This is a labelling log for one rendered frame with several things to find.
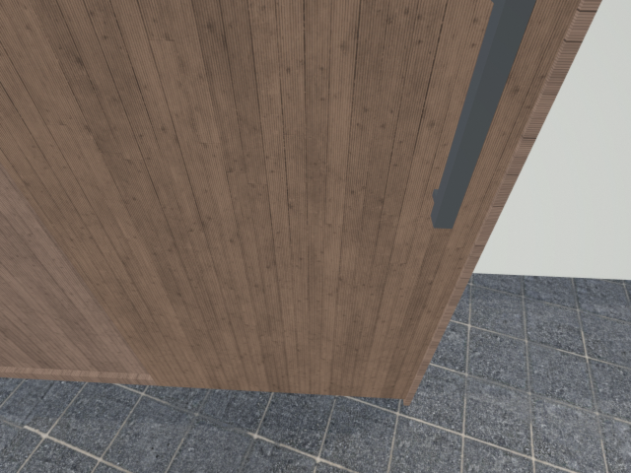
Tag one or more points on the wardrobe door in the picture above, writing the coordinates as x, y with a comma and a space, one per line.
49, 318
246, 186

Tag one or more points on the handle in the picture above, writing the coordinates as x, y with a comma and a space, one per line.
503, 36

